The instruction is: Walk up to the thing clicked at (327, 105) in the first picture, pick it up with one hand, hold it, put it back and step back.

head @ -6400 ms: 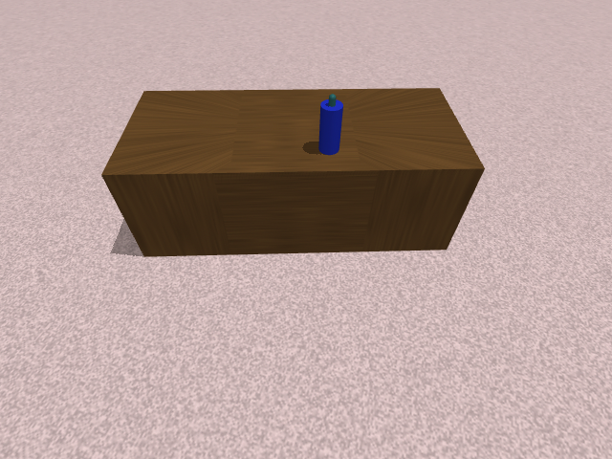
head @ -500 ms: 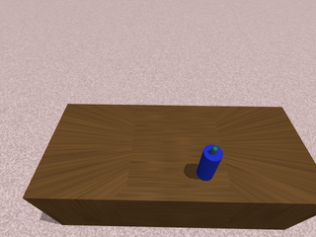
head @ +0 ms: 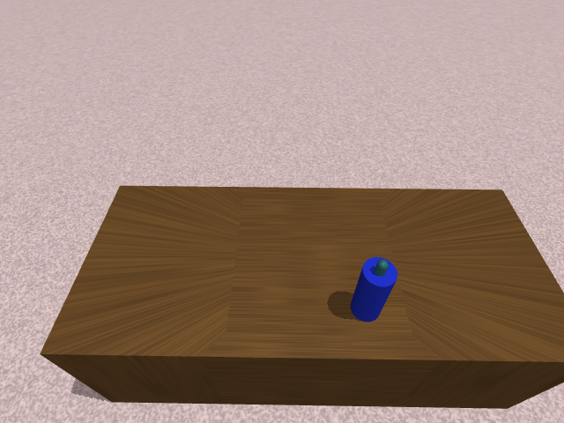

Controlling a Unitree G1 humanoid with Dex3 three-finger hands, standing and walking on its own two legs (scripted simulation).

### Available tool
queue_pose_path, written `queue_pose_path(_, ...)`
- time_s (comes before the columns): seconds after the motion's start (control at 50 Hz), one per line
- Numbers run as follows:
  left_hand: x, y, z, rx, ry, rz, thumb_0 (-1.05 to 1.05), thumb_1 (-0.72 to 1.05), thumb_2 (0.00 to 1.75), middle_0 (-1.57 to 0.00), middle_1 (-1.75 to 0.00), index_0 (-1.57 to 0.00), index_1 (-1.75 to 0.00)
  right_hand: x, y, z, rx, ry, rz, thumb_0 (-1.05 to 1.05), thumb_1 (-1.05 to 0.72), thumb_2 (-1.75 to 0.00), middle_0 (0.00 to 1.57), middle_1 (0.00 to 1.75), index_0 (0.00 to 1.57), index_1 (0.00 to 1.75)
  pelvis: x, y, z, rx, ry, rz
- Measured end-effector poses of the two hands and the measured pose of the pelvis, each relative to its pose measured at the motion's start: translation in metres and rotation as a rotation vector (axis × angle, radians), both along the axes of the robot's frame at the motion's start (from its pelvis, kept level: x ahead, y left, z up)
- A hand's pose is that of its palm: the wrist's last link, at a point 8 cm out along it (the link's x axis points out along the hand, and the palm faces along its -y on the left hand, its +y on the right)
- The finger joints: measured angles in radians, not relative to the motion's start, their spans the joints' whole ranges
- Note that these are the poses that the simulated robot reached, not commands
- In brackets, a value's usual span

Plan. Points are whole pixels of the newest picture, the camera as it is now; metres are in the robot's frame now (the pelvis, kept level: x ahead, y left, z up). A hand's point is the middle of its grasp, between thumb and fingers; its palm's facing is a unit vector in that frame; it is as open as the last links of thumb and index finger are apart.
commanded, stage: stand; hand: right
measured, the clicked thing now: (373, 287) +0.45 -0.20 -0.23
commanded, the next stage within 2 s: go down in 0.16 s
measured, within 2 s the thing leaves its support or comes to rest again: neither
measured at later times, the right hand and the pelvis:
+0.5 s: hand out of the picture +0.14 -0.25 -0.15, palm faces +0.06 +0.95 -0.31, open 11.0 cm; pelvis -0.03 +0.00 -0.02, yaw -1 degrees
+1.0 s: hand out of the picture +0.14 -0.27 -0.14, palm faces +0.09 +0.94 -0.33, open 17.4 cm; pelvis +0.00 +0.00 -0.04, yaw -2 degrees
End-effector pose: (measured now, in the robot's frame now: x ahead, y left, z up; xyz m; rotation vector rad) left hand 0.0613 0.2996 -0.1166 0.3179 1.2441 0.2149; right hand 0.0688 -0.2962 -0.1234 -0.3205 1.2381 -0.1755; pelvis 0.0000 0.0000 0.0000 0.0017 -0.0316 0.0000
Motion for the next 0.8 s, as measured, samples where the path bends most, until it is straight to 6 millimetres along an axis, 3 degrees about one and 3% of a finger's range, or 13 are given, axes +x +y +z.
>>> queue_pose_path(0.28,0.001,-0.001,0.000,-0.002,-0.011,-0.008,0.00,0.90,0.90,-0.20,-0.29,-0.20,-0.30,-0.003,-0.001,0.002,-0.005,-0.010,-0.003,0.00,-0.90,-0.90,0.20,0.30,0.20,0.30,-0.002,0.000,0.000,0.000,-0.006,-0.004)
queue_pose_path(0.36,0.027,-0.008,0.002,-0.021,-0.172,0.004,0.01,0.83,0.83,-0.15,-0.23,-0.15,-0.24,0.018,0.007,0.004,0.012,-0.128,-0.020,0.01,-0.83,-0.83,0.15,0.24,0.15,0.24,-0.014,0.000,-0.005,0.002,0.019,-0.007)
queue_pose_path(0.46,0.071,-0.016,0.009,-0.025,-0.345,-0.011,0.01,0.61,0.60,-0.08,-0.13,-0.09,-0.14,0.049,0.009,0.003,0.018,-0.168,-0.039,0.01,-0.61,-0.60,0.09,0.14,0.09,0.14,-0.025,0.000,-0.013,0.005,0.076,-0.023)
queue_pose_path(0.52,0.084,-0.018,0.014,-0.024,-0.395,-0.026,0.01,0.46,0.46,-0.06,-0.10,-0.07,-0.10,0.060,0.004,0.005,0.021,-0.178,-0.047,0.00,-0.44,-0.46,0.08,0.10,0.07,0.11,-0.026,0.002,-0.017,0.007,0.107,-0.026)
queue_pose_path(0.6,0.081,-0.018,0.019,-0.029,-0.426,-0.037,0.00,0.23,0.30,-0.05,-0.07,-0.06,-0.07,0.060,-0.003,0.011,0.025,-0.172,-0.044,0.00,-0.24,-0.30,0.07,0.07,0.06,0.07,-0.019,0.003,-0.020,0.010,0.120,-0.027)
queue_pose_path(0.8,0.061,-0.019,0.005,-0.023,-0.391,-0.025,0.00,-0.29,0.11,-0.06,-0.06,-0.07,-0.06,0.047,-0.014,0.012,0.000,-0.126,-0.047,0.00,0.27,-0.11,0.04,0.06,0.04,0.06,-0.013,0.002,-0.030,0.018,0.151,-0.030)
